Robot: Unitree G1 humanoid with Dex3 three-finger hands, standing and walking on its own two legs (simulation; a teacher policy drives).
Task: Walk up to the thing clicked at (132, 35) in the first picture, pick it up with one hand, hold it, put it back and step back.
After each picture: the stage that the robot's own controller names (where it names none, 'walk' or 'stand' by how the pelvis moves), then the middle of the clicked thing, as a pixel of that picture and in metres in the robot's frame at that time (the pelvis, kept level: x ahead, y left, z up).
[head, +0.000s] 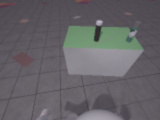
stand; (132, 32) +1.04 -0.48 -0.02
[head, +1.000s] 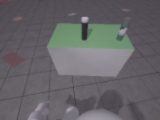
walk; (123, 29) +0.96 -0.31 +0.01
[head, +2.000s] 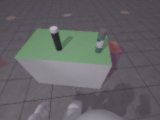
walk; (100, 42) +0.72 -0.01 +0.00
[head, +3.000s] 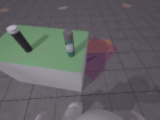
stand; (69, 45) +0.56 +0.24 +0.01
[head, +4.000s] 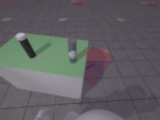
stand; (72, 52) +0.57 +0.20 -0.01
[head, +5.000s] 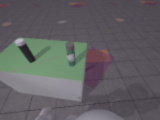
stand; (71, 55) +0.56 +0.20 -0.02
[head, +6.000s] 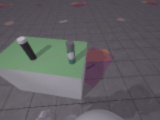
stand; (71, 53) +0.58 +0.21 -0.02
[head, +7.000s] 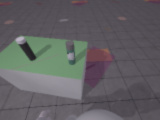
stand; (71, 53) +0.57 +0.20 -0.03
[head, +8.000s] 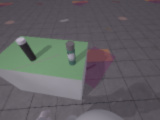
stand; (71, 54) +0.56 +0.20 -0.03
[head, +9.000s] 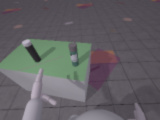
rise first; (74, 55) +0.56 +0.21 -0.02
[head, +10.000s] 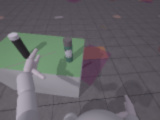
go down; (68, 51) +0.58 +0.19 -0.01
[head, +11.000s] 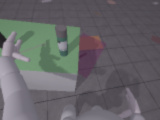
go down; (62, 42) +0.55 +0.19 +0.04
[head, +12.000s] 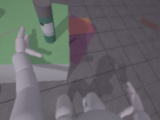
close in; (47, 25) +0.58 +0.21 +0.08
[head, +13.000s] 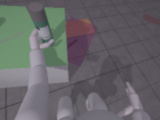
close; (43, 29) +0.58 +0.21 +0.09
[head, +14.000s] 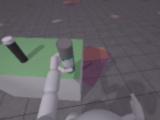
lift; (67, 59) +0.36 +0.14 +0.17
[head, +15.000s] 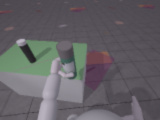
hold; (68, 63) +0.31 +0.14 +0.19
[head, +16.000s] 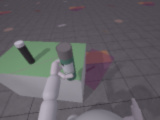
hold; (68, 64) +0.31 +0.14 +0.17
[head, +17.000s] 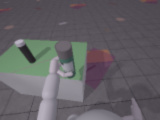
hold; (67, 62) +0.31 +0.14 +0.18
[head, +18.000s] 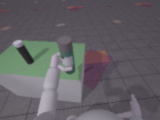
crouch; (67, 58) +0.35 +0.15 +0.18
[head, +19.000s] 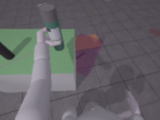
crouch; (54, 31) +0.51 +0.18 +0.19
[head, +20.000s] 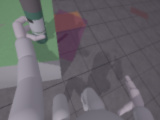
lower; (36, 22) +0.58 +0.18 +0.11
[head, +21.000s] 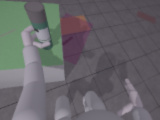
lower; (42, 31) +0.55 +0.19 +0.09
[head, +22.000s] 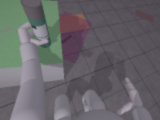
lower; (40, 28) +0.56 +0.19 +0.10
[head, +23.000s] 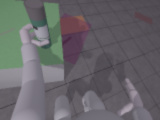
lower; (41, 29) +0.56 +0.20 +0.09
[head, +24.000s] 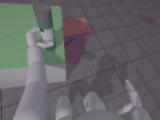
loosen; (47, 32) +0.55 +0.18 +0.09
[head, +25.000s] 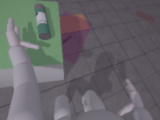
withdraw; (42, 21) +0.70 +0.22 +0.00
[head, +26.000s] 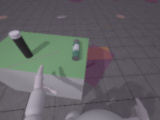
sink last; (76, 49) +0.67 +0.18 -0.06
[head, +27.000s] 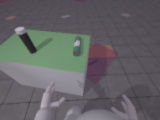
stand; (77, 45) +0.71 +0.19 -0.05
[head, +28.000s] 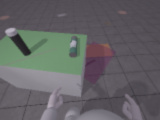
stand; (73, 46) +0.69 +0.20 -0.04
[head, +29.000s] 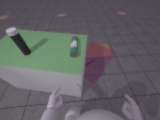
stand; (74, 45) +0.69 +0.19 -0.04
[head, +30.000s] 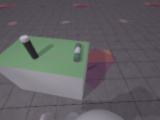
stand; (77, 51) +0.70 +0.17 -0.10
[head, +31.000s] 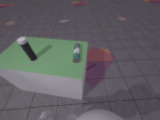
stand; (76, 52) +0.69 +0.18 -0.11
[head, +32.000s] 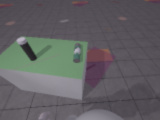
stand; (77, 52) +0.69 +0.17 -0.11
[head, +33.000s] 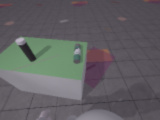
walk; (77, 52) +0.68 +0.17 -0.12
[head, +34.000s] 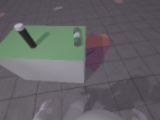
walk; (76, 36) +0.81 +0.21 -0.10
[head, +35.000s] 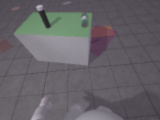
walk; (84, 19) +1.15 +0.15 -0.09
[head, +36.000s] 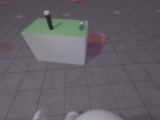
walk; (81, 24) +1.34 +0.19 -0.09
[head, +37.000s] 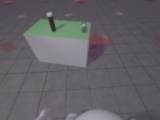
stand; (83, 26) +1.30 +0.15 -0.11
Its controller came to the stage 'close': yes
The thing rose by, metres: 0.21
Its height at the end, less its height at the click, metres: -0.09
